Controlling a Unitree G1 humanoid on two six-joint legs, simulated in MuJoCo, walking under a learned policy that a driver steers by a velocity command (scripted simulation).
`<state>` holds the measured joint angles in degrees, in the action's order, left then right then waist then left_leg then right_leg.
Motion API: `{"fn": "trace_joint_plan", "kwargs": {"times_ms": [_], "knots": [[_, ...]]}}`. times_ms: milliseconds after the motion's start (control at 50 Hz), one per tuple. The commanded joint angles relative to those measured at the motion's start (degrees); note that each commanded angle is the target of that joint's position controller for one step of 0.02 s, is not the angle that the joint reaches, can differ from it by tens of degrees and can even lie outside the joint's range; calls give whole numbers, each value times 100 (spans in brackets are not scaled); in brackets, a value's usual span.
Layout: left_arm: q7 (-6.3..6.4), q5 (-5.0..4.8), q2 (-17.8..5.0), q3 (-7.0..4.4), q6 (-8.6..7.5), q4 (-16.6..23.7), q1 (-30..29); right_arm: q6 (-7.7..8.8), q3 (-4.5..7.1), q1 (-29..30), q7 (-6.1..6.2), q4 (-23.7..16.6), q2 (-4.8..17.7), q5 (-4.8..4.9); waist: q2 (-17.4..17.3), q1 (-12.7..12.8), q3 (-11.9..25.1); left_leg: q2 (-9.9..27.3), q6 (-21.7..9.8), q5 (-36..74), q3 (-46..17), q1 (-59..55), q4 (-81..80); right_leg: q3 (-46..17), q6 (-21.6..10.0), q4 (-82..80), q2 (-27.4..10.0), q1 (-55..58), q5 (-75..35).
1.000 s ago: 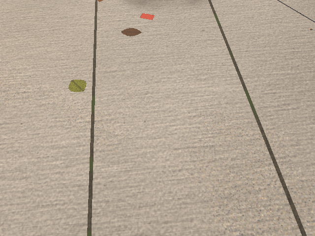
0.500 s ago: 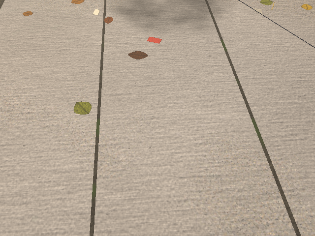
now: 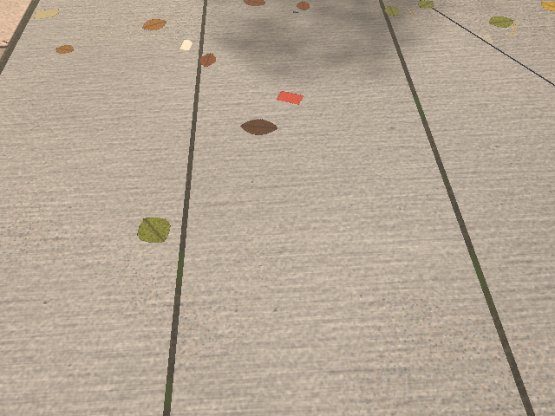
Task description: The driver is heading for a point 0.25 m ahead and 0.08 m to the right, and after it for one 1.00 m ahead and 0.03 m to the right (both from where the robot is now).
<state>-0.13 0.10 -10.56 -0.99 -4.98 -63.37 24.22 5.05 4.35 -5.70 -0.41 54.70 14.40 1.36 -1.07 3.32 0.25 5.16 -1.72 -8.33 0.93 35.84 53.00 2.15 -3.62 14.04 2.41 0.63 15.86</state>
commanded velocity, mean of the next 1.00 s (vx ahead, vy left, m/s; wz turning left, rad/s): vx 0.13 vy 0.00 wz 0.00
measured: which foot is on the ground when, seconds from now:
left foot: up 0.00-0.18, down 0.20-1.00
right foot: down 0.00-0.20, up 0.22-0.56, down 0.58-1.00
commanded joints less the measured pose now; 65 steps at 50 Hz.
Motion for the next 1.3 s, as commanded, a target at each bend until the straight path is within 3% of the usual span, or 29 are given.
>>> {"fn": "trace_joint_plan", "kwargs": {"times_ms": [20,60,120,160,180,200,220,240,260,280,300,320,360,400,460,500,540,580,600,620,640,700,780,900,1300], "knots": [[107,10,-1012,-159,-29,263,45,42,-120,1059,-49,-606,-34,-8,503,48,-700,-131,100,750,195,272,-1306,-717,-668,-748,-1275,-450,-2288],[110,-37,-1050,-192,-37,192,282,34,-145,1352,-94,-721,42,26,573,111,-772,-223,60,992,262,32,-1720,-647,-688,-848,-1359,-411,-2167],[124,-53,-1003,-214,32,117,305,75,-139,1483,-166,-869,167,10,601,-40,-769,-373,-150,1075,214,-319,-2227,-441,-509,-346,-1441,-34,-3622],[141,-27,-1122,-262,89,176,105,107,-9,785,-169,-709,481,-35,841,-464,-162,-646,-351,1010,241,-1250,-2262,-389,-299,484,-1437,273,-5160],[141,-27,-1113,-261,128,236,-68,114,96,-27,-145,-432,670,-59,829,-874,299,-791,-487,1276,299,-2173,-2430,-286,-146,1315,-1253,224,-5535],[116,-5,-1069,-238,126,305,-97,96,174,-693,-93,-234,893,-117,697,-1149,733,-447,-648,2260,40,-3397,-2476,-219,68,2356,-999,-419,-4866],[88,145,-708,-130,86,401,239,51,224,-1341,-34,-103,1323,-307,-447,-1022,1603,959,-1213,4521,-1421,-5318,-1914,-25,333,4381,-352,-2027,-1718],[38,-13,-206,1,12,142,1117,14,115,-1433,-88,-66,1177,-329,-1375,-729,2777,2114,-2190,5069,-3361,-6280,-2426,-818,468,6137,398,-2974,2499],[13,-138,-750,-158,-16,87,804,-32,67,-1077,-116,-148,905,-183,-654,-765,2413,1745,-1952,3900,-2985,-5306,-2810,-1264,418,6509,65,-2969,2240],[40,-215,-840,-200,12,312,148,-40,-18,-293,-104,-291,677,-90,-460,-578,1291,1457,-1662,3130,-2132,-4222,-3093,-812,431,6347,-248,-3334,1837],[114,-151,-822,-222,75,387,-199,-21,-106,133,-110,-354,450,-101,6,-408,769,1194,-1454,2735,-1682,-3240,-3409,-633,467,6020,-510,-3175,1430],[189,-84,-796,-277,173,412,-261,-2,-158,364,-121,-354,307,-152,20,-235,495,981,-1314,2505,-1298,-2455,-3609,-610,477,5643,-679,-2798,1186],[245,-26,-520,-269,339,382,-10,-5,-189,459,-142,-241,247,-318,-265,13,412,715,-1238,2190,-855,-1481,-3888,-542,479,5027,-759,-1953,881],[312,-6,-405,-248,407,444,-52,-4,-186,459,-88,-171,341,-381,-454,100,409,571,-1277,2116,-577,-1206,-3967,-455,516,4089,-764,-1712,754],[343,31,-565,-252,496,582,-534,-79,-153,288,39,-118,541,-324,-464,-77,575,590,-1226,616,-702,-1329,-4103,-422,523,3038,-761,-1516,197],[323,24,-665,-282,545,614,-735,-159,-156,236,98,-81,587,-257,-473,-99,455,580,-1103,-788,-856,-1222,-4236,-358,501,2573,-688,-1316,-160],[297,85,-643,-288,538,582,-828,-221,-211,220,135,-34,454,-177,-351,-22,182,410,-829,-1786,-848,-1013,-4170,-237,402,1837,-589,-974,-480],[294,161,-749,-278,508,614,-882,-238,-277,-165,131,113,281,-170,-7,-110,-94,122,-400,-2169,-772,-999,-3869,-584,220,1046,-900,-847,-771],[314,73,-1188,-369,493,591,-1043,-255,-230,-505,141,137,349,-178,566,-482,-302,-250,-240,-1868,-433,-1082,-3756,-661,46,1039,-937,-1244,-313],[287,21,-1011,-364,462,516,-1060,-290,-227,-437,175,143,382,-213,755,-409,-341,-406,-146,-1463,-179,-1612,-3530,-627,30,852,-812,-1785,405],[268,38,-794,-315,418,489,-1106,-314,-220,-407,196,141,382,-208,778,-406,-304,-412,-135,-1138,-132,-1944,-3336,-615,112,706,-775,-1969,550],[239,40,-683,-292,306,457,-1266,-336,-224,-504,215,228,325,-204,685,-437,-58,-394,-204,-359,-71,-2233,-3066,-560,274,780,-721,-1709,-341],[234,-3,-727,-291,279,343,-1109,-333,-214,-432,187,276,321,-165,342,-333,198,-343,-216,424,-78,-2409,-2913,-466,221,1040,-667,-1327,-1241],[239,-11,-710,-272,337,249,-1072,-409,-201,-475,201,394,325,-134,137,-314,199,-318,-188,918,-82,-2583,-2776,-387,206,1146,-607,-1206,-1655],[283,2,-591,-243,460,73,-1121,-476,-175,-486,254,676,315,-136,136,-319,-130,-280,-133,543,-142,-2564,-2919,-250,280,973,-485,-1173,-1109]]}}
Keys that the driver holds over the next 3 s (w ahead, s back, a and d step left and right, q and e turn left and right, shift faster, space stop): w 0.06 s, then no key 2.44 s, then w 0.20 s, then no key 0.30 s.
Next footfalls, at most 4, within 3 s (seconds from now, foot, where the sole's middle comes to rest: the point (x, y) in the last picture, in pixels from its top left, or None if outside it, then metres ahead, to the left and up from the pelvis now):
0.20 left None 0.30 0.13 -0.78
0.58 right None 0.29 -0.10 -0.78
2.84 right None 0.38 -0.12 -0.78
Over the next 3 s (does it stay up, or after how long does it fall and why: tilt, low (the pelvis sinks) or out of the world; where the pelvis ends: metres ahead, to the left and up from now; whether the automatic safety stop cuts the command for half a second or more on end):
stays up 0.35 -0.04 0.00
